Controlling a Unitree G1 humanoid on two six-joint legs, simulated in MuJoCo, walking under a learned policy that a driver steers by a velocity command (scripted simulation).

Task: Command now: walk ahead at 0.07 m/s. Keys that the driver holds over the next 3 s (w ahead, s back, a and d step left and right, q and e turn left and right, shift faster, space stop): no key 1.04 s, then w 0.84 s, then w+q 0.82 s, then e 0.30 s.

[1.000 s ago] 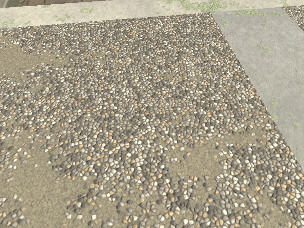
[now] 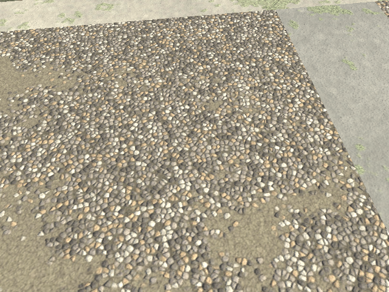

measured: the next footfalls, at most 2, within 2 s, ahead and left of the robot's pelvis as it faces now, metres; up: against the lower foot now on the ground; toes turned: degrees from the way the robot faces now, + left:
left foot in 0.04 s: +0.11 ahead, +0.10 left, +0.00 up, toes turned +3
left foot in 1.38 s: +0.22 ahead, +0.15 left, +0.00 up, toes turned +4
